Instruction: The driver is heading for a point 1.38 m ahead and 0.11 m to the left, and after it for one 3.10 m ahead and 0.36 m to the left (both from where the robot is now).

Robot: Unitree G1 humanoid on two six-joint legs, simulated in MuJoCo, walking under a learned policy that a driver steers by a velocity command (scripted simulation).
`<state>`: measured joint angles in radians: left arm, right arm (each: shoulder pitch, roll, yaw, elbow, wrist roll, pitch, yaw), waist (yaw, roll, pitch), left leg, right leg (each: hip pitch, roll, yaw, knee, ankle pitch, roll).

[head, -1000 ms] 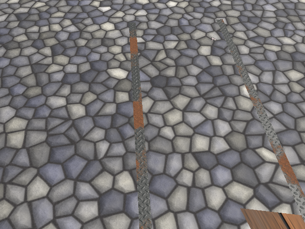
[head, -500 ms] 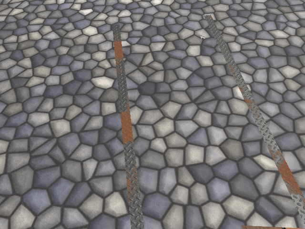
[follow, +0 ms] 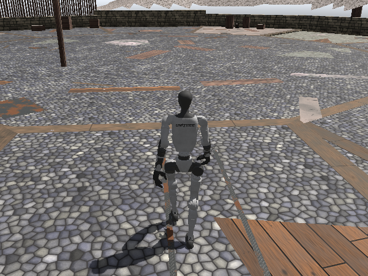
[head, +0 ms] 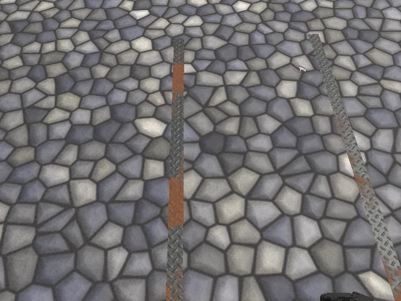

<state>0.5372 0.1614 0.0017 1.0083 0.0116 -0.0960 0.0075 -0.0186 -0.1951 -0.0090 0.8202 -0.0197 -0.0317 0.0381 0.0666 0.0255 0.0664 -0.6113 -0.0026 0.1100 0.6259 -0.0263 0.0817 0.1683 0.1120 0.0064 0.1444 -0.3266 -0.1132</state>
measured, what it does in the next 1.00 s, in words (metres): walks ahead: left foot, then right foot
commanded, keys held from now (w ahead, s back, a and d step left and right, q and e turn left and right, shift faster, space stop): w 1.00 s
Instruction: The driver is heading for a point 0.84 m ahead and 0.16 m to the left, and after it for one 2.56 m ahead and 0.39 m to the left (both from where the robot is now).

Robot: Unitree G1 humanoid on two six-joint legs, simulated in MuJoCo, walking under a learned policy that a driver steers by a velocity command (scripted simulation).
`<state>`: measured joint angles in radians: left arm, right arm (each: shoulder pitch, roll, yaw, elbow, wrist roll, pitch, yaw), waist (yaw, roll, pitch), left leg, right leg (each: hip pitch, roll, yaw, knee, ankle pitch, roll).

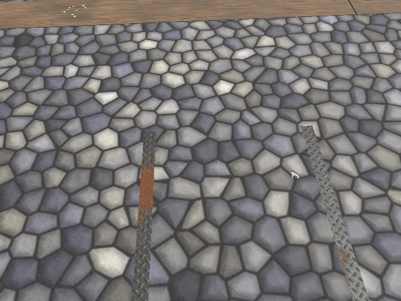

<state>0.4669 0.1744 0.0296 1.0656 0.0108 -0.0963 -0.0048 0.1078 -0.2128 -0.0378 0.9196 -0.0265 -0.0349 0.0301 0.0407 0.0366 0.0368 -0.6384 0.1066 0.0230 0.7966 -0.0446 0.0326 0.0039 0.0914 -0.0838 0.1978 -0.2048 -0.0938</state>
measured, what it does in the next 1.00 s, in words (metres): walks ahead: left foot, then right foot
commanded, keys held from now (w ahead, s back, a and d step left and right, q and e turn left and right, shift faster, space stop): w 0.62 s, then w+q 0.38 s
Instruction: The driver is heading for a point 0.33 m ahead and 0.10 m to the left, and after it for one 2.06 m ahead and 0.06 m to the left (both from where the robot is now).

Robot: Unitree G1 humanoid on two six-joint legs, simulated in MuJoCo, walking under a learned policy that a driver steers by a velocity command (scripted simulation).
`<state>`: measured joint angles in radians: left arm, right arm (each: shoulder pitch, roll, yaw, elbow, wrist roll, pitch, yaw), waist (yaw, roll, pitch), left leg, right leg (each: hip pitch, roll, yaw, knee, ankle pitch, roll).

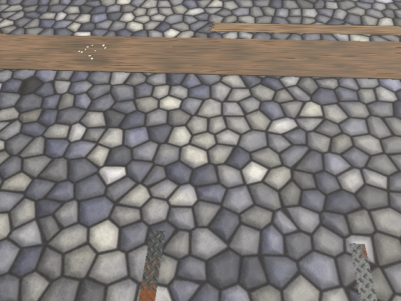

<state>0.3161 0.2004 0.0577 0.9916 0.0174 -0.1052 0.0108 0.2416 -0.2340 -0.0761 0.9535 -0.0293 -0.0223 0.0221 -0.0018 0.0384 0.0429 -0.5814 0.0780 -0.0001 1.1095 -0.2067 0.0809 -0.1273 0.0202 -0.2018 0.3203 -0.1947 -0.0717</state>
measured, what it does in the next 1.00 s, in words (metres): walks ahead: left foot, then right foot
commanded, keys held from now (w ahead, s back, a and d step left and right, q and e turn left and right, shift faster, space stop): w+q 0.36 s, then w+e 0.64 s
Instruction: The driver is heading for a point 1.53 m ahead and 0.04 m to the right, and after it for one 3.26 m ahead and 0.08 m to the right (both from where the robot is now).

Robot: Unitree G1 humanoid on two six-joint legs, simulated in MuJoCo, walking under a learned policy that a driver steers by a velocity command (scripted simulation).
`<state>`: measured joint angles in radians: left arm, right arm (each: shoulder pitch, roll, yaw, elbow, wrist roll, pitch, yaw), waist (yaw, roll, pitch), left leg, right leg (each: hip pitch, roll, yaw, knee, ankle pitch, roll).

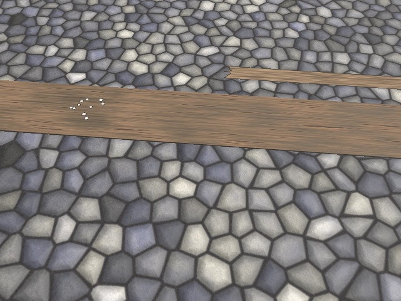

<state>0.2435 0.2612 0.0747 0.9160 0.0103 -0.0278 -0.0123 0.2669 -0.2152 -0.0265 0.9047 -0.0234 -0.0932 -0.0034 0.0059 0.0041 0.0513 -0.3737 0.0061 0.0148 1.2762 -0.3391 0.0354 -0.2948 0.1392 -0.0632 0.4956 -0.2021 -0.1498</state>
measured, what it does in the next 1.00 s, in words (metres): walks ahead: left foot, then right foot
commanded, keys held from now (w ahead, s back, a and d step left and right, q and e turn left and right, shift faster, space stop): w+e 0.16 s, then w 0.82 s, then w+q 0.02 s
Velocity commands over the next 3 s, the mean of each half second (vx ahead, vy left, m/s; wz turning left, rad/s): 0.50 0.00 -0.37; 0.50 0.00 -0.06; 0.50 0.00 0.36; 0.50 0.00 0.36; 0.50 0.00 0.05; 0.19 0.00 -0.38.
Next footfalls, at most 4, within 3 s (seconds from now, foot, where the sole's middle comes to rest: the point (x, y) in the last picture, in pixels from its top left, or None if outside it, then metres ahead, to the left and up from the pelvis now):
0.40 left None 0.41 0.10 -0.77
0.92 right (253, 258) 0.62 -0.15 -0.77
1.48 left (213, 185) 0.92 -0.02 -0.77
2.02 right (236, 123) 1.26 -0.13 -0.77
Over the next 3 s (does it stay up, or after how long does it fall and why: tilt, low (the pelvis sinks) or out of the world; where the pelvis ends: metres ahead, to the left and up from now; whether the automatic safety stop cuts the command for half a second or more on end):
stays up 1.44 0.03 -0.01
